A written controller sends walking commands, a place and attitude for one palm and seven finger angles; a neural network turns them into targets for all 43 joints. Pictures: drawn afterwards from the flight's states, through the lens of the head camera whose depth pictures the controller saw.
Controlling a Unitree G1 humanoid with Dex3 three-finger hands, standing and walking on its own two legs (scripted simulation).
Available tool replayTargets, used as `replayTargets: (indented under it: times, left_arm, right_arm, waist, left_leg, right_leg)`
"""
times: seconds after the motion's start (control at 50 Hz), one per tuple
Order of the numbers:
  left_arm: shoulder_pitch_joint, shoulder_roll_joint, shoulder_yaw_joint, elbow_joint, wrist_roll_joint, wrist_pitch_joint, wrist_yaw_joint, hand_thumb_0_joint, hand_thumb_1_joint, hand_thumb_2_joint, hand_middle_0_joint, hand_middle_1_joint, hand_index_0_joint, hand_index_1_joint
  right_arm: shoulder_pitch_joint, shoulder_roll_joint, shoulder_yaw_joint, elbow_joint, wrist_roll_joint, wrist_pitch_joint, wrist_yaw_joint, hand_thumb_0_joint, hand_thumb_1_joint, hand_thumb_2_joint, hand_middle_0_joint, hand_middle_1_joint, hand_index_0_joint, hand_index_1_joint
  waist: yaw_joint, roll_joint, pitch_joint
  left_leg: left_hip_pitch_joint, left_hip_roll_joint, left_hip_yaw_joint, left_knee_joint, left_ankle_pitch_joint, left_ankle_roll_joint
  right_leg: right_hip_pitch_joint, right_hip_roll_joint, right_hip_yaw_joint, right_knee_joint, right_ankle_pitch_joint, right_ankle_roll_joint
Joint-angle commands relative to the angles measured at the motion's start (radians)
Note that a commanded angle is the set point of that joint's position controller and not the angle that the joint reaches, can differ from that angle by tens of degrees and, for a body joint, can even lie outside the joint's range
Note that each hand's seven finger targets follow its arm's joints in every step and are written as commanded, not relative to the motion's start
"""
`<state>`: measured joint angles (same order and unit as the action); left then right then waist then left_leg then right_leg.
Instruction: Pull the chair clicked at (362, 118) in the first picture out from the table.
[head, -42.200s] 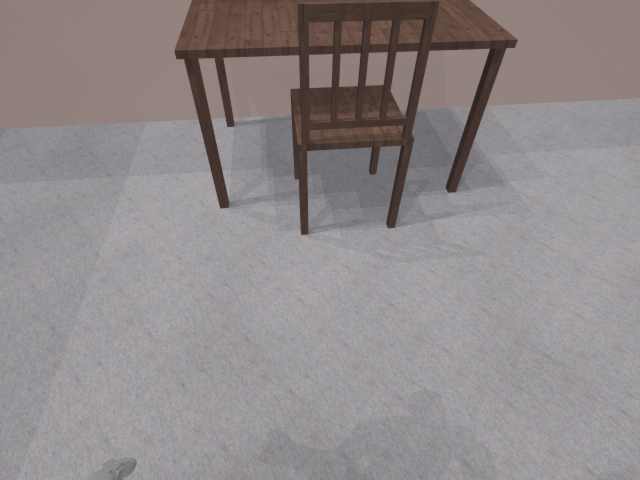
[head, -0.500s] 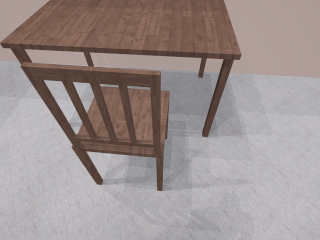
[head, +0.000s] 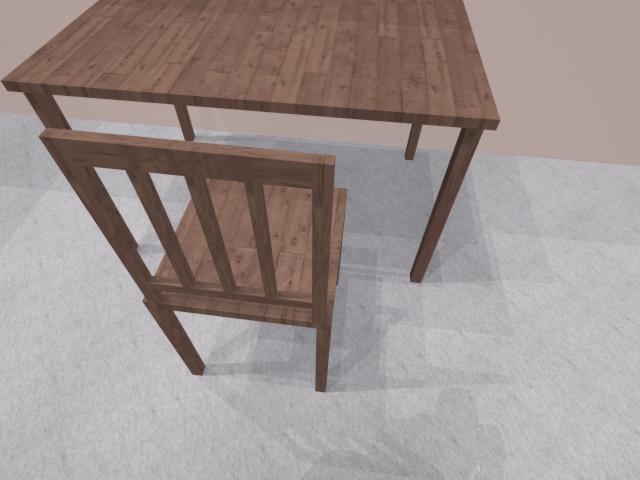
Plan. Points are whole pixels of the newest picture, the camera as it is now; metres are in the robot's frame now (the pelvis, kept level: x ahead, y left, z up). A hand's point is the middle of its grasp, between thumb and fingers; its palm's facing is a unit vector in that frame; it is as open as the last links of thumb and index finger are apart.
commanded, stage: come to a stop and stand still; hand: left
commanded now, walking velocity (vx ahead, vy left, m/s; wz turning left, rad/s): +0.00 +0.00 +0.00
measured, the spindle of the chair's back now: (215, 241) +0.48 +0.21 -0.05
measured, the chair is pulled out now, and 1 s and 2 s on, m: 0.23 0.23 0.23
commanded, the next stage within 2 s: look again from close up in 0.94 s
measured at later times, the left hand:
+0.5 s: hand out of the picture -0.03 +0.14 -0.16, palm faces +0.07 -0.98 -0.18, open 7.3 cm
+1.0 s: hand out of the picture -0.06 +0.13 -0.16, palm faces +0.06 -0.99 -0.16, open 7.4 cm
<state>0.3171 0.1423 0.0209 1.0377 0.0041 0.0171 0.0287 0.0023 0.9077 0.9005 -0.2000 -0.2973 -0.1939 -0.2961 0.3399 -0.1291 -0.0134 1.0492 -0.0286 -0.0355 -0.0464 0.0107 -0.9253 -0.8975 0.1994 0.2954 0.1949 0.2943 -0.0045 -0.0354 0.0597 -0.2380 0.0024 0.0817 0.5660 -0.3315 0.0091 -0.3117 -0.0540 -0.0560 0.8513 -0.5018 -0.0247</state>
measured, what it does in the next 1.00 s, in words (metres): stands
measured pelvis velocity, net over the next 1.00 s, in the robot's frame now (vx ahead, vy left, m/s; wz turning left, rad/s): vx -0.03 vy -0.01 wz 0.02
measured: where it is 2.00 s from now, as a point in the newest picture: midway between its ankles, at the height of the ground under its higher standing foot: outside the picture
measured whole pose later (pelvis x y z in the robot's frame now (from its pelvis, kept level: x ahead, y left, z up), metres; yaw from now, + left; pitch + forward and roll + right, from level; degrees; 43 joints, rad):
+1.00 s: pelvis -0.03 -0.01 +0.01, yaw +1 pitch -1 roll +0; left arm 0.35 0.09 -0.01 1.10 0.01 0.00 0.05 0.00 0.90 0.90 -0.20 -0.30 -0.19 -0.30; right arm 0.39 -0.08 0.01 1.13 -0.01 0.00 -0.04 0.00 -0.91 -0.90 0.20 0.30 0.20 0.29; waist -0.01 0.02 0.06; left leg -0.20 0.04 0.04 0.42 -0.20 -0.02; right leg -0.20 0.00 -0.08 0.43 -0.21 -0.03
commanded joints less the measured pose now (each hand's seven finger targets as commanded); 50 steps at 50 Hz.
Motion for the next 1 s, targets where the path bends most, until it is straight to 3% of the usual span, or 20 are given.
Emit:
replayTargets:
  times: [0.0, 0.02, 0.04, 0.06, 0.08, 0.1, 0.12, 0.14, 0.16, 0.18, 0.2, 0.26, 0.28, 0.36, 0.48, 0.62, 0.92, 0.98]
  left_arm:
    - [0.079, 0.025, 0.002, -0.053, -0.001, -0.025, -0.002, 0.000, 0.900, 0.900, -0.200, -0.300, -0.200, -0.300]
    - [0.147, 0.031, 0.000, -0.021, 0.003, -0.038, 0.001, 0.000, 0.900, 0.900, -0.200, -0.300, -0.200, -0.300]
    - [0.182, 0.071, 0.008, 0.003, 0.002, -0.050, 0.007, 0.000, 0.900, 0.900, -0.200, -0.300, -0.200, -0.300]
    - [0.169, 0.115, 0.012, 0.015, -0.003, -0.054, 0.012, 0.000, 0.900, 0.900, -0.200, -0.300, -0.200, -0.300]
    - [0.095, 0.129, 0.001, 0.002, -0.009, -0.047, 0.010, 0.000, 0.900, 0.900, -0.200, -0.300, -0.200, -0.300]
    - [0.053, 0.101, -0.007, -0.002, -0.011, -0.042, 0.011, 0.000, 0.900, 0.900, -0.200, -0.300, -0.200, -0.300]
    - [0.041, 0.077, -0.009, -0.003, -0.010, -0.042, 0.013, 0.000, 0.900, 0.900, -0.200, -0.300, -0.200, -0.300]
    - [0.050, 0.059, -0.013, -0.002, -0.011, -0.042, 0.015, 0.000, 0.900, 0.900, -0.200, -0.300, -0.200, -0.300]
    - [0.066, 0.057, -0.013, -0.001, -0.011, -0.041, 0.017, 0.000, 0.900, 0.900, -0.200, -0.300, -0.200, -0.300]
    - [0.073, 0.057, -0.011, -0.001, -0.010, -0.040, 0.020, 0.000, 0.900, 0.900, -0.200, -0.300, -0.200, -0.300]
    - [0.081, 0.070, -0.007, 0.000, -0.011, -0.040, 0.022, 0.000, 0.900, 0.900, -0.200, -0.300, -0.200, -0.300]
    - [0.080, 0.071, -0.006, 0.008, -0.011, -0.038, 0.021, 0.000, 0.900, 0.900, -0.200, -0.300, -0.200, -0.300]
    - [0.075, 0.056, -0.008, 0.011, -0.009, -0.035, 0.022, 0.000, 0.900, 0.900, -0.200, -0.300, -0.200, -0.300]
    - [0.078, 0.061, -0.009, 0.020, -0.006, -0.036, 0.020, 0.000, 0.900, 0.900, -0.200, -0.300, -0.200, -0.300]
    - [0.080, 0.052, -0.015, 0.032, -0.005, -0.034, 0.020, 0.000, 0.900, 0.900, -0.200, -0.300, -0.200, -0.300]
    - [0.102, 0.052, -0.015, 0.040, -0.002, -0.033, 0.021, 0.000, 0.900, 0.900, -0.200, -0.300, -0.200, -0.300]
    - [0.130, 0.031, -0.015, 0.041, -0.001, -0.031, 0.022, 0.000, 0.900, 0.900, -0.200, -0.300, -0.200, -0.300]
    - [0.130, 0.024, -0.015, 0.041, -0.001, -0.033, 0.022, 0.000, 0.900, 0.900, -0.200, -0.300, -0.200, -0.300]
  right_arm:
    - [0.005, -0.093, 0.009, -0.019, 0.002, -0.005, -0.015, 0.000, -0.900, -0.900, 0.200, 0.300, 0.200, 0.300]
    - [0.024, -0.090, 0.008, -0.015, 0.012, -0.003, -0.016, 0.000, -0.900, -0.900, 0.200, 0.300, 0.200, 0.300]
    - [0.055, -0.077, 0.004, -0.016, 0.025, 0.000, -0.014, 0.000, -0.900, -0.900, 0.200, 0.300, 0.200, 0.300]
    - [0.079, -0.057, 0.006, -0.009, 0.028, 0.007, -0.008, 0.000, -0.900, -0.900, 0.200, 0.300, 0.200, 0.300]
    - [0.120, -0.040, 0.006, 0.011, 0.028, 0.018, -0.002, 0.000, -0.900, -0.900, 0.200, 0.300, 0.200, 0.300]
    - [0.106, -0.028, 0.007, 0.028, 0.024, 0.025, -0.003, 0.000, -0.900, -0.900, 0.200, 0.300, 0.200, 0.300]
    - [0.101, -0.030, 0.009, 0.039, 0.021, 0.027, -0.006, 0.000, -0.900, -0.900, 0.200, 0.300, 0.200, 0.300]
    - [0.099, -0.038, 0.009, 0.045, 0.019, 0.023, -0.010, 0.000, -0.900, -0.900, 0.200, 0.300, 0.200, 0.300]
    - [0.104, -0.040, 0.009, 0.047, 0.019, 0.018, -0.011, 0.000, -0.900, -0.900, 0.200, 0.300, 0.200, 0.300]
    - [0.102, -0.033, 0.011, 0.056, 0.020, 0.016, -0.012, 0.000, -0.900, -0.900, 0.200, 0.300, 0.200, 0.300]
    - [0.104, -0.032, 0.013, 0.057, 0.020, 0.014, -0.012, 0.000, -0.900, -0.900, 0.200, 0.300, 0.200, 0.300]
    - [0.091, -0.045, 0.015, 0.060, 0.023, 0.014, -0.014, 0.000, -0.900, -0.900, 0.200, 0.300, 0.200, 0.300]
    - [0.081, -0.039, 0.015, 0.060, 0.024, 0.015, -0.014, 0.000, -0.900, -0.900, 0.200, 0.300, 0.200, 0.300]
    - [0.079, -0.052, 0.016, 0.065, 0.023, 0.018, -0.011, 0.000, -0.900, -0.900, 0.200, 0.300, 0.200, 0.300]
    - [0.079, -0.048, 0.019, 0.072, 0.022, 0.028, -0.006, 0.000, -0.900, -0.900, 0.200, 0.300, 0.200, 0.300]
    - [0.112, -0.045, 0.016, 0.073, 0.017, 0.036, 0.001, 0.000, -0.900, -0.900, 0.200, 0.300, 0.200, 0.300]
    - [0.160, -0.015, 0.014, 0.078, 0.015, 0.030, 0.000, 0.000, -0.900, -0.900, 0.200, 0.300, 0.200, 0.300]
    - [0.159, -0.007, 0.013, 0.076, 0.018, 0.029, 0.000, 0.000, -0.900, -0.900, 0.200, 0.300, 0.200, 0.300]
  waist:
    - [0.059, 0.178, -0.017]
    - [0.065, 0.070, -0.061]
    - [0.039, -0.034, -0.080]
    - [0.016, -0.131, -0.088]
    - [-0.022, -0.121, -0.057]
    - [-0.030, -0.110, -0.006]
    - [-0.028, -0.120, 0.014]
    - [-0.019, -0.093, 0.032]
    - [-0.012, -0.056, 0.024]
    - [-0.010, 0.021, 0.024]
    - [-0.007, 0.053, -0.016]
    - [-0.003, 0.005, -0.044]
    - [-0.002, 0.000, -0.013]
    - [-0.003, 0.014, -0.012]
    - [-0.002, 0.066, 0.059]
    - [-0.004, 0.024, 0.077]
    - [-0.001, 0.051, 0.072]
    - [0.001, 0.032, 0.061]
  left_leg:
    - [0.026, 0.218, -0.198, -0.127, 0.708, 0.162]
    - [0.096, 0.153, -0.167, -0.015, 0.701, 0.115]
    - [0.029, 0.097, -0.135, 0.023, 0.520, 0.062]
    - [-0.019, 0.053, -0.096, 0.015, 0.235, 0.024]
    - [0.000, 0.040, -0.094, -0.047, 0.079, 0.009]
    - [0.035, 0.054, -0.094, -0.085, 0.117, 0.008]
    - [0.044, 0.077, -0.094, -0.110, 0.202, 0.012]
    - [0.051, 0.088, -0.099, -0.134, 0.292, 0.021]
    - [0.057, 0.089, -0.098, -0.143, 0.338, 0.025]
    - [0.055, 0.086, -0.091, -0.147, 0.378, 0.025]
    - [0.071, 0.090, -0.096, -0.153, 0.411, 0.025]
    - [0.103, 0.103, -0.110, -0.182, 0.405, 0.028]
    - [0.101, 0.104, -0.109, -0.192, 0.394, 0.032]
    - [0.114, 0.108, -0.115, -0.216, 0.327, 0.034]
    - [0.081, 0.105, -0.117, -0.244, 0.193, 0.035]
    - [0.043, 0.095, -0.117, -0.242, 0.081, 0.033]
    - [-0.001, 0.095, -0.124, -0.235, 0.061, 0.039]
    - [0.005, 0.095, -0.120, -0.231, 0.072, 0.039]
  right_leg:
    - [0.076, -0.032, 0.010, -0.294, 0.154, 0.011]
    - [0.123, -0.014, 0.011, -0.472, 0.389, 0.008]
    - [0.217, -0.069, 0.108, -0.482, 0.719, -0.017]
    - [0.243, -0.173, 0.183, -0.473, 0.957, -0.060]
    - [0.193, -0.210, 0.145, -0.476, 0.943, -0.079]
    - [0.128, -0.169, 0.115, -0.466, 0.882, -0.064]
    - [0.121, -0.127, 0.100, -0.449, 0.853, -0.043]
    - [0.126, -0.104, 0.089, -0.433, 0.849, -0.032]
    - [0.145, -0.094, 0.090, -0.436, 0.829, -0.023]
    - [0.163, -0.087, 0.091, -0.438, 0.820, -0.020]
    - [0.193, -0.091, 0.094, -0.435, 0.817, -0.021]
    - [0.209, -0.084, 0.083, -0.461, 0.727, -0.020]
    - [0.191, -0.075, 0.078, -0.477, 0.690, -0.019]
    - [0.173, -0.071, 0.085, -0.519, 0.552, -0.020]
    - [0.112, -0.056, 0.091, -0.575, 0.356, -0.026]
    - [0.068, -0.055, 0.100, -0.588, 0.225, -0.029]
    - [0.047, -0.048, 0.100, -0.548, 0.220, -0.039]
    - [0.052, -0.048, 0.091, -0.548, 0.230, -0.037]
